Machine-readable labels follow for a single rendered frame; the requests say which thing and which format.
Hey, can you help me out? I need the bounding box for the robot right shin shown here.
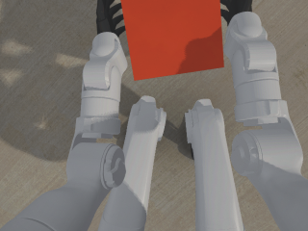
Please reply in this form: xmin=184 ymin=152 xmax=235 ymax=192
xmin=192 ymin=98 xmax=225 ymax=148

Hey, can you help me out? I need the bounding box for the carton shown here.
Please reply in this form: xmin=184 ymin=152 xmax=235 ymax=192
xmin=120 ymin=0 xmax=224 ymax=81

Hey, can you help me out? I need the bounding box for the left robot hand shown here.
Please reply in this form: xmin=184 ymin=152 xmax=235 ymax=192
xmin=96 ymin=0 xmax=126 ymax=38

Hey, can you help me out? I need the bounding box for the right robot forearm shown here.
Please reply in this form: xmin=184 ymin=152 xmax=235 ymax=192
xmin=223 ymin=12 xmax=303 ymax=163

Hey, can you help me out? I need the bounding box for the right robot hand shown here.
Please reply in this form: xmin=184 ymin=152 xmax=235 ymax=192
xmin=219 ymin=0 xmax=253 ymax=26

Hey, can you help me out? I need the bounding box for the left robot forearm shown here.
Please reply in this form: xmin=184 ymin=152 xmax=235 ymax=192
xmin=65 ymin=32 xmax=128 ymax=177

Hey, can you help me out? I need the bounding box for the robot right upper arm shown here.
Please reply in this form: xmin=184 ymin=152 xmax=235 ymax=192
xmin=230 ymin=128 xmax=308 ymax=231

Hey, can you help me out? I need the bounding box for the right robot thigh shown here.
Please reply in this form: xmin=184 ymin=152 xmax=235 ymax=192
xmin=185 ymin=105 xmax=245 ymax=231

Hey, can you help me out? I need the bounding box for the robot left upper arm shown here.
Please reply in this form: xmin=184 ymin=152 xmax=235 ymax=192
xmin=0 ymin=142 xmax=126 ymax=231

